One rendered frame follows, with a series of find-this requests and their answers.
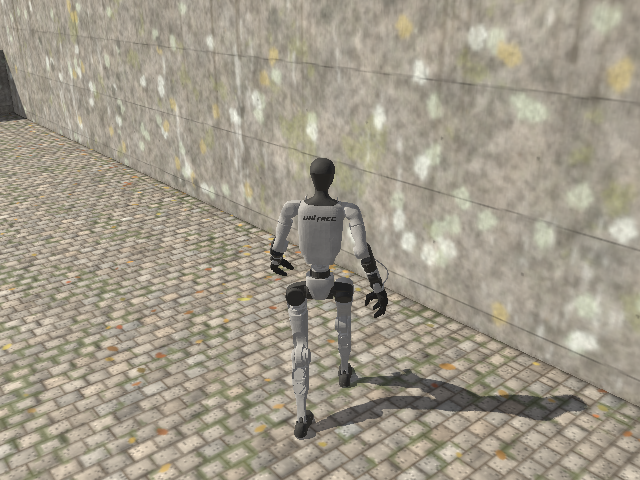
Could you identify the right robot upper arm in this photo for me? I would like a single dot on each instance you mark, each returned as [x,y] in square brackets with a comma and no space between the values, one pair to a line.
[353,213]

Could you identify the robot torso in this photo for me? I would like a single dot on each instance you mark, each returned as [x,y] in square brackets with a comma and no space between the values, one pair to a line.
[320,235]

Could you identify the right robot hand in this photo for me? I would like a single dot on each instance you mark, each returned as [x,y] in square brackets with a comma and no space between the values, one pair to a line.
[382,302]

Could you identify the left robot hand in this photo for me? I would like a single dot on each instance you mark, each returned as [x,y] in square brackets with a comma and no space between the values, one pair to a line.
[284,263]

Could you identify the robot left thigh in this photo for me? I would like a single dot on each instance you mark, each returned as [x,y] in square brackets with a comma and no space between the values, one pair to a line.
[298,313]

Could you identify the left robot upper arm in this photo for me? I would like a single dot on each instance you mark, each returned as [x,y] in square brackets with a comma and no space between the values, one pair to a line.
[289,210]

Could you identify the right robot forearm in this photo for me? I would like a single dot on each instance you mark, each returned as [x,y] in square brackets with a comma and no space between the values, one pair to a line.
[371,271]

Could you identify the left robot forearm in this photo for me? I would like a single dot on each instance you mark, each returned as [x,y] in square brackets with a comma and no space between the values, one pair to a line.
[276,257]

